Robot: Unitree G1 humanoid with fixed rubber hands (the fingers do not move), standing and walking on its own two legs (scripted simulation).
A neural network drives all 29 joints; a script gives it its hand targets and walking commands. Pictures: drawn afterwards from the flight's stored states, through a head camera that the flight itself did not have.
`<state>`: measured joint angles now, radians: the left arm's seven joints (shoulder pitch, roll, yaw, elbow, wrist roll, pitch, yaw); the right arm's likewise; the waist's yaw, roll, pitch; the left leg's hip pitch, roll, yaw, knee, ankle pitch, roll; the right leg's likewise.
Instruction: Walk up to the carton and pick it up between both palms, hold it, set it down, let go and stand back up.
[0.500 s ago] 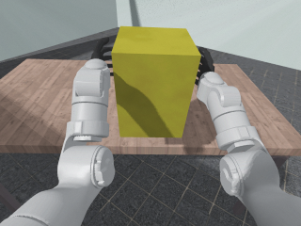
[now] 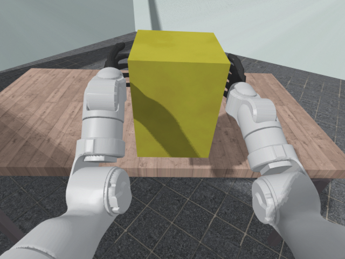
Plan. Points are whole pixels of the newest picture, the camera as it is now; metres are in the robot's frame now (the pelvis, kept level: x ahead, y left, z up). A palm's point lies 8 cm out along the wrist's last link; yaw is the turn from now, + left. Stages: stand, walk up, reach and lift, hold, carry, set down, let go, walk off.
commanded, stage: hold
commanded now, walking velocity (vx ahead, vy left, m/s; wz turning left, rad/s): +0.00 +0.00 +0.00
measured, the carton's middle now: (174, 96) +0.41 -0.01 +0.23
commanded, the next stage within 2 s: none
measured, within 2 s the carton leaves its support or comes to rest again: neither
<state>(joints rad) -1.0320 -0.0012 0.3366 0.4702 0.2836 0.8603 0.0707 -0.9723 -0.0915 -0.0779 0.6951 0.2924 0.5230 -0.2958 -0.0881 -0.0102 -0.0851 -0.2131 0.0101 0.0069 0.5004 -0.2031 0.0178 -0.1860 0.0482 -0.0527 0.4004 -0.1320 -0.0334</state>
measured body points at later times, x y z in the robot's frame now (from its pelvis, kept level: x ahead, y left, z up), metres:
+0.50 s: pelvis +0.00 +0.00 +0.00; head -0.07 +0.02 +0.44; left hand +0.40 +0.12 +0.29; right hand +0.39 -0.15 +0.27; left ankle +0.05 +0.10 -0.74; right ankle +0.06 -0.10 -0.74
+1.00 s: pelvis +0.00 +0.00 +0.00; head -0.07 +0.02 +0.44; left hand +0.40 +0.12 +0.29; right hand +0.39 -0.15 +0.27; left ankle +0.05 +0.10 -0.74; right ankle +0.06 -0.10 -0.74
